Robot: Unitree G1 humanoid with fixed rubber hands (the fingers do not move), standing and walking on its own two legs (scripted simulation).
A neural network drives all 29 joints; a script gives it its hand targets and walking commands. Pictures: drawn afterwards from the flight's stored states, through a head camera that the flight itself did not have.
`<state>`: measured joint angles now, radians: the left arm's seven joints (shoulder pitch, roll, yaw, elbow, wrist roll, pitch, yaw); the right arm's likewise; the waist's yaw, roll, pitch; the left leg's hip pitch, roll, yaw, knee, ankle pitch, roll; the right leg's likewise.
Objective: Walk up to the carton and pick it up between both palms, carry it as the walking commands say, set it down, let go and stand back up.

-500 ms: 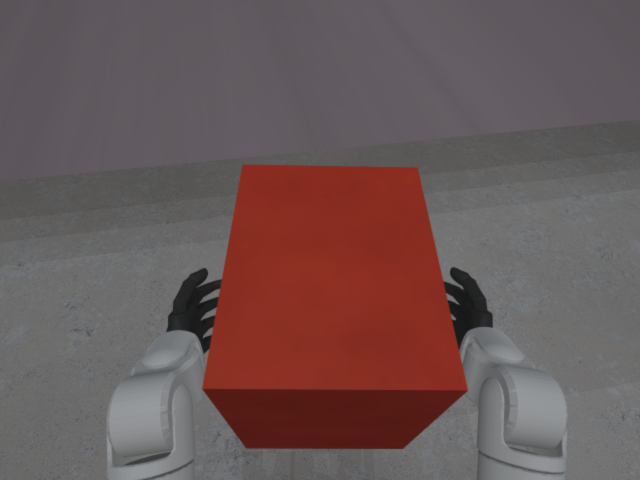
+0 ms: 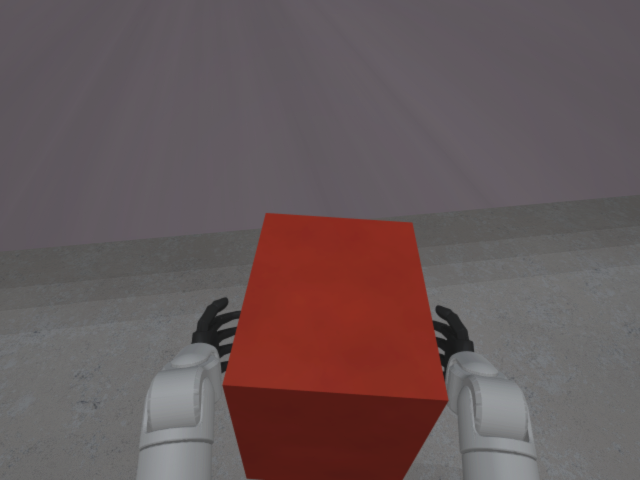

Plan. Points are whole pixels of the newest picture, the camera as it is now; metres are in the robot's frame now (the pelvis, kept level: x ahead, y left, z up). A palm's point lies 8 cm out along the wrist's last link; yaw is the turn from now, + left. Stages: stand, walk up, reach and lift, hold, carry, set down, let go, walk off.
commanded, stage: carry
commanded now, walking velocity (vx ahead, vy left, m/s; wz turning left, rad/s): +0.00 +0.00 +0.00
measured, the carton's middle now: (330, 349) +0.34 +0.00 -0.01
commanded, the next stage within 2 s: hold in 1.60 s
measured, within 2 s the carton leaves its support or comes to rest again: neither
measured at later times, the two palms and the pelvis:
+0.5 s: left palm (177, 388) +0.24 +0.19 +0.05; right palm (436, 392) +0.25 -0.12 +0.04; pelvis -0.02 +0.03 +0.00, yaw +0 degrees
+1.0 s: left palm (185, 404) +0.23 +0.17 +0.04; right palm (448, 406) +0.23 -0.14 +0.03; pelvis -0.04 +0.01 +0.00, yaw +1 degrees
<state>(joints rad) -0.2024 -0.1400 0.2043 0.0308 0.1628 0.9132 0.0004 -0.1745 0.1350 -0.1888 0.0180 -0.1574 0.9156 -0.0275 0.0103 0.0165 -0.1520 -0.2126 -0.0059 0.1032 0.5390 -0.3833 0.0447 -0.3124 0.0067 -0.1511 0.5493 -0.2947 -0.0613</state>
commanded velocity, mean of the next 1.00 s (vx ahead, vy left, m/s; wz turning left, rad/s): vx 0.00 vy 0.00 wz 0.00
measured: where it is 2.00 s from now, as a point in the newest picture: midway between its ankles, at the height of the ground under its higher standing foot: outside the picture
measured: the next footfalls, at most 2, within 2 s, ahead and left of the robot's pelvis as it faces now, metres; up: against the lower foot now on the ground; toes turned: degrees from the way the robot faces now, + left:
none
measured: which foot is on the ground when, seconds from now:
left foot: down 0.00-1.00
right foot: down 0.00-1.00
